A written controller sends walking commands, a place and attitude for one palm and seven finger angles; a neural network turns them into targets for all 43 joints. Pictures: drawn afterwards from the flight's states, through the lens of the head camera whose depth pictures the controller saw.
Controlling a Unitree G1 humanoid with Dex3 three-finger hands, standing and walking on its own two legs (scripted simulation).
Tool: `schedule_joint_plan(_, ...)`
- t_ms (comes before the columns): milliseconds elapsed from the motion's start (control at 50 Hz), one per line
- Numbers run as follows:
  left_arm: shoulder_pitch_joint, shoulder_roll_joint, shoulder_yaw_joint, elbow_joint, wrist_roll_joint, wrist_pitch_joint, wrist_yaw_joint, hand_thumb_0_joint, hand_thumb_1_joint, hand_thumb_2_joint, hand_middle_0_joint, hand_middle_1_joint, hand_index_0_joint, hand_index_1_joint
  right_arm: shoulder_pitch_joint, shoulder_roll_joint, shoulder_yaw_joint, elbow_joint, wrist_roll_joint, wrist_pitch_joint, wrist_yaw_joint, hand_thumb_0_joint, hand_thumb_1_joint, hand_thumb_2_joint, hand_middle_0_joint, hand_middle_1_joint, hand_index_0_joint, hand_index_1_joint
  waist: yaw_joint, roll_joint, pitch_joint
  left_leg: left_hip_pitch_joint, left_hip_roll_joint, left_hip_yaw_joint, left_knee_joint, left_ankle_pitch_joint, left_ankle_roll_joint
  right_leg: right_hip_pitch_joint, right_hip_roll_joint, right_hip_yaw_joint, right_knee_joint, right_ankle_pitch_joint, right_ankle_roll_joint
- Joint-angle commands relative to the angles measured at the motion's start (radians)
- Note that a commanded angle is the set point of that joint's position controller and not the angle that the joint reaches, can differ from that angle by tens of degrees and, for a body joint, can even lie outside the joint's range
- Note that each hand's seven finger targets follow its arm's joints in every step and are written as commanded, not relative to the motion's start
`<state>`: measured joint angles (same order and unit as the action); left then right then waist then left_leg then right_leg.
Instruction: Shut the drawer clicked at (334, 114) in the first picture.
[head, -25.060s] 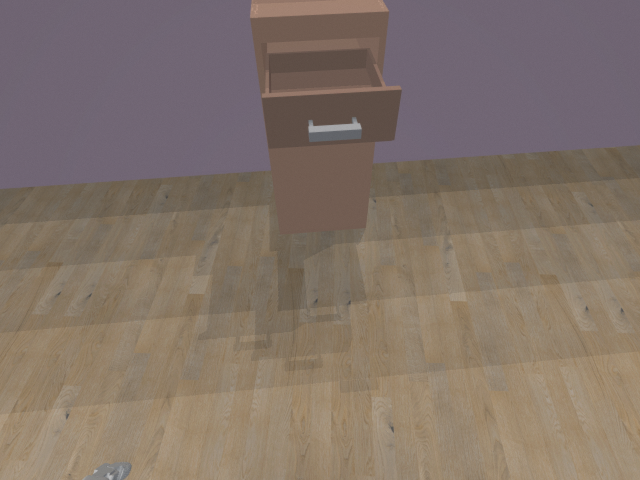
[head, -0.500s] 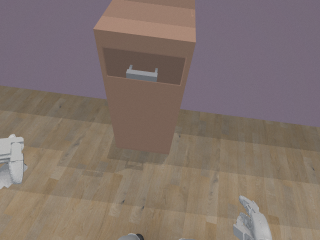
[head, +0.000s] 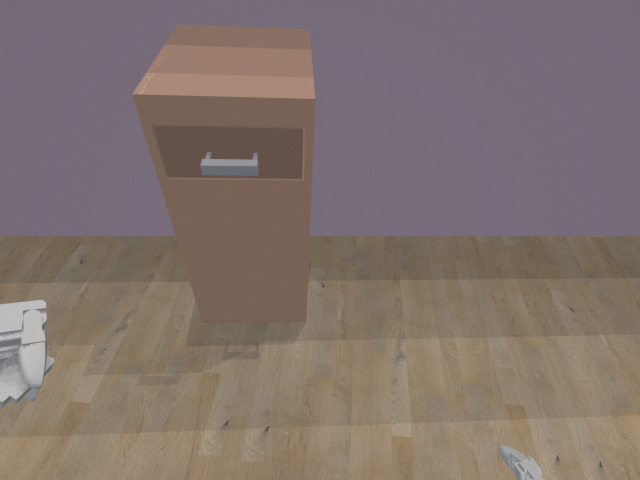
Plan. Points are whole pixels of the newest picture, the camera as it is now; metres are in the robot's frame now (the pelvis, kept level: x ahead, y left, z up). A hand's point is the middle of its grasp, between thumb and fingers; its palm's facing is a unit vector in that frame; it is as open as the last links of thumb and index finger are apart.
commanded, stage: stop stepping back and stand still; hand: left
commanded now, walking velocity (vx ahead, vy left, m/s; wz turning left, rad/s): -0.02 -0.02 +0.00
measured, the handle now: (231, 161) +0.79 +0.21 -0.04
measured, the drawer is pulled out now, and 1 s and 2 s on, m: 0.00 0.00 0.00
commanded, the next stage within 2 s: let the arm hang, fingers relaxed in 0.42 s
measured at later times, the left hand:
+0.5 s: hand (49, 372) +0.18 +0.23 +0.17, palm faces +0.35 -0.82 -0.46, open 3.3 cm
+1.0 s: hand out of the picture -0.09 +0.16 -0.17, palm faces +0.08 -0.98 -0.20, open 4.2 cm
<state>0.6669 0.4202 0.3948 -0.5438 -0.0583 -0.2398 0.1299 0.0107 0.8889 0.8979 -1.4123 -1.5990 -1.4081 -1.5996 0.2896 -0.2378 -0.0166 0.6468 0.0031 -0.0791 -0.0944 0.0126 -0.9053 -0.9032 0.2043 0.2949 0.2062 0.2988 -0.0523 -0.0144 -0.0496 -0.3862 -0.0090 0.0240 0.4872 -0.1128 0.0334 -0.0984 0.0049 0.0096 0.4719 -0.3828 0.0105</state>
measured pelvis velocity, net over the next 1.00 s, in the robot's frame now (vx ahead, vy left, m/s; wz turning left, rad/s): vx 0.00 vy -0.02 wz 0.06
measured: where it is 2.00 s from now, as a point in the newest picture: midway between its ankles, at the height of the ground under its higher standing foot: outside the picture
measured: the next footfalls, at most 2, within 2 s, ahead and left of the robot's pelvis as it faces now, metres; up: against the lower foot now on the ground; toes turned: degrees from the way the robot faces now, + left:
none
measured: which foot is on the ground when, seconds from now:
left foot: down 0.00-1.00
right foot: down 0.00-1.00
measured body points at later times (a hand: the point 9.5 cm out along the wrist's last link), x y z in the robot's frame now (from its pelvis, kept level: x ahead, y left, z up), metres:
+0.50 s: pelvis -0.01 -0.01 +0.00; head +0.01 +0.00 +0.45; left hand +0.15 +0.27 +0.19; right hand +0.18 -0.21 -0.07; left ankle +0.09 +0.10 -0.73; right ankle -0.08 -0.13 -0.73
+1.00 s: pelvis +0.00 -0.02 +0.00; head +0.03 +0.00 +0.45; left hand -0.09 +0.22 -0.16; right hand -0.01 -0.26 -0.15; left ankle +0.09 +0.10 -0.73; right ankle -0.08 -0.13 -0.73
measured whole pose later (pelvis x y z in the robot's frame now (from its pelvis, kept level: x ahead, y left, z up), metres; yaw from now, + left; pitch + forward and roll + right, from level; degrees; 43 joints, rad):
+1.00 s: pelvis +0.00 -0.02 +0.00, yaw +3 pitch -1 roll -1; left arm 0.42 0.20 0.02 1.09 0.01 0.03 0.02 0.01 0.91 0.90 -0.76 -0.92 -0.76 -0.96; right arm 0.31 -0.18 -0.01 1.07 -0.02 0.05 -0.03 0.01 -0.91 -0.90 0.20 0.29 0.20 0.30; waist 0.00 -0.02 0.09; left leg -0.37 -0.01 -0.05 0.50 -0.11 0.01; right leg -0.05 0.03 -0.05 0.46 -0.39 -0.02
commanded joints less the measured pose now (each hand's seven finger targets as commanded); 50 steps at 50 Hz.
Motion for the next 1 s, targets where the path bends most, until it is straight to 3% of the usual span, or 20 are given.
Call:
schedule_joint_plan(0,-0.037,0.131,0.077,-0.228,0.005,-0.060,0.024,0.000,0.900,0.900,-1.400,-1.600,-1.400,-1.600,-0.182,-0.105,-0.026,-0.198,-0.008,-0.092,-0.005,0.000,-0.900,-0.900,0.200,0.300,0.200,0.300,0.043,0.138,0.047,0.112,0.102,-0.175,-0.251,-0.341,-0.004,-0.154,-0.002,-0.034,-0.127,-0.074,-0.028)
schedule_joint_plan(60,0.004,0.140,0.094,-0.235,0.006,-0.061,0.024,0.000,0.900,0.900,-1.400,-1.600,-1.400,-1.600,-0.169,-0.097,-0.034,-0.193,-0.009,-0.098,0.001,0.000,-0.900,-0.900,0.200,0.300,0.200,0.300,0.046,0.077,-0.003,0.178,0.060,-0.100,-0.134,-0.226,-0.019,-0.175,-0.032,-0.006,-0.189,-0.097,-0.045)
schedule_joint_plan(100,-0.006,0.139,0.090,-0.237,0.003,-0.064,0.029,0.000,0.900,0.900,-1.400,-1.600,-1.400,-1.600,-0.161,-0.097,-0.039,-0.177,-0.010,-0.094,0.004,0.000,-0.900,-0.900,0.200,0.300,0.200,0.300,0.039,0.018,0.008,0.267,0.037,-0.060,0.020,-0.138,-0.031,-0.308,-0.095,0.055,-0.252,-0.144,-0.075)
schedule_joint_plan(140,-0.026,0.128,0.085,-0.221,0.000,-0.058,0.035,0.000,0.900,0.900,-1.400,-1.600,-1.400,-1.600,-0.158,-0.093,-0.039,-0.164,-0.011,-0.088,0.001,0.000,-0.900,-0.900,0.200,0.300,0.200,0.300,0.032,-0.009,0.034,0.280,0.041,-0.058,0.082,-0.097,-0.029,-0.359,-0.120,0.076,-0.257,-0.112,-0.087)
schedule_joint_plan(220,-0.107,0.112,0.061,-0.173,0.004,-0.051,0.032,0.000,0.900,0.900,-1.400,-1.600,-1.400,-1.600,-0.176,-0.093,-0.032,-0.155,-0.010,-0.089,-0.010,0.000,-0.900,-0.900,0.200,0.300,0.200,0.300,0.025,0.066,0.093,0.304,0.075,-0.098,0.000,-0.111,-0.020,-0.381,-0.066,0.027,-0.199,-0.076,-0.049)
schedule_joint_plan(280,-0.142,0.108,0.058,-0.191,0.012,-0.052,0.028,0.000,0.900,0.900,-1.400,-1.600,-1.400,-1.600,-0.184,-0.085,-0.016,-0.168,-0.015,-0.095,-0.012,0.000,-0.900,-0.900,0.200,0.300,0.200,0.300,0.036,0.152,0.097,0.194,0.122,-0.217,-0.240,-0.311,-0.004,-0.242,0.013,-0.022,-0.109,-0.063,-0.020)
schedule_joint_plan(320,-0.123,0.126,0.076,-0.216,0.016,-0.055,0.029,0.000,0.900,0.900,-1.400,-1.600,-1.400,-1.600,-0.188,-0.081,-0.012,-0.177,-0.020,-0.103,-0.015,0.000,-0.900,-0.900,0.200,0.300,0.200,0.300,0.049,0.192,0.053,0.149,0.130,-0.251,-0.331,-0.406,-0.002,-0.146,0.032,-0.031,-0.071,-0.042,-0.022)
schedule_joint_plan(380,-0.044,0.110,0.071,-0.239,0.012,-0.047,0.025,0.000,0.900,0.900,-1.400,-1.600,-1.400,-1.600,-0.184,-0.068,-0.010,-0.190,-0.021,-0.102,-0.001,0.000,-0.900,-0.900,0.200,0.300,0.200,0.300,0.053,0.140,-0.022,0.193,0.092,-0.160,-0.259,-0.295,-0.018,-0.101,0.014,-0.025,-0.143,-0.007,-0.034)
schedule_joint_plan(420,0.011,0.112,0.082,-0.219,0.000,-0.038,0.022,0.000,0.900,0.900,-1.400,-1.600,-1.400,-1.600,-0.177,-0.066,-0.015,-0.188,-0.021,-0.095,0.003,0.000,-0.900,-0.900,0.200,0.300,0.200,0.300,0.050,0.046,-0.049,0.252,0.058,-0.089,-0.136,-0.136,-0.029,-0.128,-0.022,0.001,-0.214,0.024,-0.046)
schedule_joint_plan(480,-0.007,0.110,0.079,-0.216,-0.011,-0.028,0.021,0.000,0.900,0.900,-1.400,-1.600,-1.400,-1.600,-0.182,-0.067,-0.015,-0.180,-0.014,-0.076,0.006,0.000,-0.900,-0.900,0.200,0.300,0.200,0.300,0.042,-0.006,-0.038,0.316,0.061,-0.057,-0.025,0.004,-0.019,-0.210,-0.064,0.026,-0.224,0.138,-0.046)
schedule_joint_plan(500,-0.170,0.000,-0.280,0.643,0.114,0.129,-0.119,0.000,0.900,0.900,-1.400,-1.600,-1.400,-1.600,-0.193,-0.284,-0.076,0.075,0.006,-0.114,0.092,0.000,-0.900,-0.900,0.200,0.300,0.200,0.300,0.013,0.024,-0.031,0.187,0.108,-0.126,0.170,0.371,0.009,-0.231,-0.117,-0.008,0.043,0.454,-0.053)
schedule_joint_plan(520,-0.157,-0.028,-0.272,0.649,0.104,0.201,-0.130,0.000,0.900,0.900,-1.360,-1.557,-1.360,-1.557,-0.121,-0.216,-0.087,0.074,0.013,-0.062,0.091,0.000,-0.900,-0.900,0.200,0.300,0.200,0.300,0.023,-0.002,-0.121,0.271,0.110,-0.107,0.183,0.465,0.001,-0.215,-0.112,0.037,0.059,0.493,-0.027)
schedule_joint_plan(580,-0.205,-0.047,-0.291,0.768,0.099,0.231,-0.121,0.000,0.900,0.900,-1.240,-1.427,-1.240,-1.427,-0.115,-0.189,-0.043,0.055,-0.004,0.010,0.087,0.000,-0.900,-0.900,0.200,0.300,0.200,0.300,0.053,-0.131,-0.071,0.147,0.133,-0.183,0.132,0.352,0.052,-0.170,-0.059,-0.003,0.084,0.236,-0.035)
schedule_joint_plan(620,-0.260,-0.038,-0.293,0.903,0.098,0.237,-0.117,0.000,0.900,0.900,-1.160,-1.340,-1.160,-1.340,-0.138,-0.169,-0.034,0.071,-0.019,0.030,0.087,0.000,-0.900,-0.900,0.200,0.300,0.200,0.300,0.059,-0.195,-0.025,0.101,0.101,-0.169,0.121,0.280,0.041,-0.150,-0.082,0.023,0.039,0.280,-0.054)
schedule_joint_plan(700,-0.343,-0.028,-0.317,1.179,0.083,0.254,-0.108,0.000,0.900,0.900,-1.000,-1.167,-1.000,-1.167,-0.150,-0.125,-0.026,0.153,-0.032,0.081,0.084,0.000,-0.900,-0.900,0.200,0.300,0.200,0.300,0.042,0.008,0.104,0.108,0.051,-0.127,0.086,0.051,0.010,-0.208,-0.131,0.074,-0.070,0.135,-0.099)
schedule_joint_plan(760,-0.312,-0.054,-0.340,1.348,0.074,0.257,-0.109,0.000,0.900,0.900,-0.880,-1.037,-0.880,-1.037,-0.104,-0.105,-0.014,0.223,-0.031,0.091,0.077,0.000,-0.900,-0.900,0.200,0.300,0.200,0.300,0.047,0.169,0.121,0.110,0.075,-0.190,-0.028,-0.013,0.018,-0.177,-0.078,0.041,-0.069,0.011,-0.086)
schedule_joint_plan(800,-0.261,-0.094,-0.332,1.439,0.076,0.254,-0.108,0.000,0.900,0.900,-0.800,-0.950,-0.800,-0.950,-0.088,-0.094,-0.017,0.257,-0.032,0.089,0.068,0.000,-0.900,-0.900,0.200,0.300,0.200,0.300,0.060,0.219,0.090,0.109,0.086,-0.209,-0.076,-0.062,0.026,-0.117,-0.066,0.030,-0.072,0.014,-0.085)
schedule_joint_plan(880,-0.215,-0.120,-0.352,1.554,0.069,0.248,-0.110,0.000,0.900,0.900,-0.640,-0.777,-0.640,-0.777,-0.026,-0.076,-0.017,0.322,-0.022,0.091,0.058,0.000,-0.900,-0.900,0.200,0.300,0.200,0.300,0.058,0.157,0.052,0.169,0.088,-0.204,-0.087,-0.052,0.027,-0.088,-0.071,0.024,-0.114,0.049,-0.087)
schedule_joint_plan(920,-0.207,-0.128,-0.360,1.591,0.068,0.244,-0.107,0.000,0.900,0.900,-0.560,-0.690,-0.560,-0.690,0.000,-0.074,-0.021,0.352,-0.018,0.092,0.056,0.000,-0.900,-0.900,0.200,0.300,0.200,0.300,0.052,0.090,0.071,0.199,0.090,-0.191,-0.074,-0.021,0.025,-0.109,-0.072,0.023,-0.134,0.062,-0.087)
schedule_joint_plan(980,-0.191,-0.151,-0.369,1.632,0.065,0.243,-0.100,0.000,0.900,0.900,-0.440,-0.560,-0.440,-0.560,0.032,-0.050,-0.019,0.395,-0.014,0.096,0.054,0.000,-0.900,-0.900,0.200,0.300,0.200,0.300,0.045,0.041,0.102,0.214,0.087,-0.166,-0.064,-0.005,0.020,-0.131,-0.081,0.016,-0.156,0.066,-0.086)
